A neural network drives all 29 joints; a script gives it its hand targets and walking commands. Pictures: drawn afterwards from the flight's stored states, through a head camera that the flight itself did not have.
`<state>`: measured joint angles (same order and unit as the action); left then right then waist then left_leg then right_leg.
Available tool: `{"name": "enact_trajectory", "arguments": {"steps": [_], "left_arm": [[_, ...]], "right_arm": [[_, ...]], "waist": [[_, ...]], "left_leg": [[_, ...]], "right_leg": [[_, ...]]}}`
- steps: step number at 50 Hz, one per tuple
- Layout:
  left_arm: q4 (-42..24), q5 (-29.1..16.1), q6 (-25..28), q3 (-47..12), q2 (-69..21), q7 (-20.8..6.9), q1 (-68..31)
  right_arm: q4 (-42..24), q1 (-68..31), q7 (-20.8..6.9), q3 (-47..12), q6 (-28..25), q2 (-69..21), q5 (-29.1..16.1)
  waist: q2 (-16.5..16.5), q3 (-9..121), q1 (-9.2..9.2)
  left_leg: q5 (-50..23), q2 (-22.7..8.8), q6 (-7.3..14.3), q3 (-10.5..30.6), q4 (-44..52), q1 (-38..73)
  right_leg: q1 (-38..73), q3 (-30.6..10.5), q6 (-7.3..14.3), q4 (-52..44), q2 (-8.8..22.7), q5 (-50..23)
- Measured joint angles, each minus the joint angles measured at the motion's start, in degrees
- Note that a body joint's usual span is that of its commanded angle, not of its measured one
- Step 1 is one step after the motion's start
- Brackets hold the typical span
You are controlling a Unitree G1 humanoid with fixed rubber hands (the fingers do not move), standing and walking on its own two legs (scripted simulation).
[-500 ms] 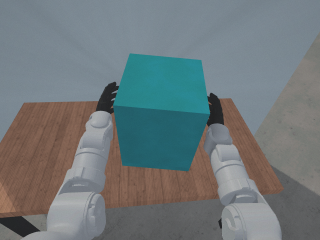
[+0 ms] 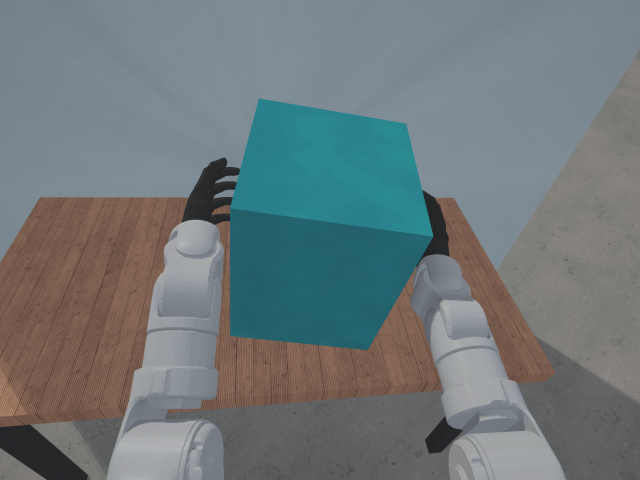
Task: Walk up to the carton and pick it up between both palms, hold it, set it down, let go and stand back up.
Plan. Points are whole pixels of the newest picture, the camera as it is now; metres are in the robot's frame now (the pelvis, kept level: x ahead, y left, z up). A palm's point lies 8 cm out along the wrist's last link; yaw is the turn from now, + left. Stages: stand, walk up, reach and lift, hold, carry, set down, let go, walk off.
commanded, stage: reach and lift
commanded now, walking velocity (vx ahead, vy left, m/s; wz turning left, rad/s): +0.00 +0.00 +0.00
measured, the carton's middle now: (316, 231) +0.40 -0.01 +0.11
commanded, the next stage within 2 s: hold in 0.80 s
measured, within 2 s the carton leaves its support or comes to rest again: neither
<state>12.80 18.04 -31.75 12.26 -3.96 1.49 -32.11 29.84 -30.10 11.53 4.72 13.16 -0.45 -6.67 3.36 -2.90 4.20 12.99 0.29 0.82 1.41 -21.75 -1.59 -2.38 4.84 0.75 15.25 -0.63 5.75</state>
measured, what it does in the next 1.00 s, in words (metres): stands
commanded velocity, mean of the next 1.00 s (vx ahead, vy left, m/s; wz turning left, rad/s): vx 0.00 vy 0.00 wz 0.00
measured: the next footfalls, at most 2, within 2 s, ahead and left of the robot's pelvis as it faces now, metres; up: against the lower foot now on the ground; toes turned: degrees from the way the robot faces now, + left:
none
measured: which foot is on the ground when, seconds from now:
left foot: down 0.00-1.00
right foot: down 0.00-1.00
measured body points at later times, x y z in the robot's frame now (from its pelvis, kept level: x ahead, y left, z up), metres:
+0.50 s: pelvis +0.00 -0.01 +0.00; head -0.03 +0.02 +0.45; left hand +0.38 +0.13 +0.16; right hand +0.36 -0.16 +0.14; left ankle +0.00 +0.10 -0.75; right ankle +0.04 -0.11 -0.75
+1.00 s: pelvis +0.00 -0.01 +0.00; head -0.04 +0.02 +0.45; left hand +0.38 +0.13 +0.18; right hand +0.37 -0.16 +0.15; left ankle +0.00 +0.10 -0.75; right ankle +0.04 -0.11 -0.75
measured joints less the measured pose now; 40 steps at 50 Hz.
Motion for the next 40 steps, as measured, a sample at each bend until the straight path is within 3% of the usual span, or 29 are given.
{"name": "enact_trajectory", "arguments": {"steps": [12, 26, 40], "left_arm": [[0.17, 0.86, -0.77, 1.96, -0.22, -0.84, -2.14], [-4.78, 1.08, -3.27, 1.81, -0.43, -1.69, 1.58], [-2.18, 1.99, -4.28, 3.27, 0.23, -2.46, -3.04]], "right_arm": [[0.97, -2.33, -0.57, 1.4, 0.21, -0.72, 1.9], [-2.67, -0.38, 1.05, -2.26, 2.58, -0.11, -1.06], [-0.83, -3.78, 0.73, 0.22, 2.97, -0.85, 0.5]], "waist": [[-0.66, -0.55, 0.11], [-0.11, -1.34, 0.79], [-0.53, -1.51, 0.47]], "left_leg": [[-0.52, 0.01, -0.04, 0.01, 1.02, 0.86], [0.03, -0.44, -0.55, 0.41, 1.09, 3.4], [-1.0, -0.13, -0.39, 0.1, 1.84, 2.62]], "right_leg": [[0.44, 0.0, 0.1, -0.09, 0.01, 0.0], [3.06, 0.38, 0.45, -0.17, -0.43, 0.66], [1.84, 0.08, 0.43, -0.1, -0.11, 0.0]]}}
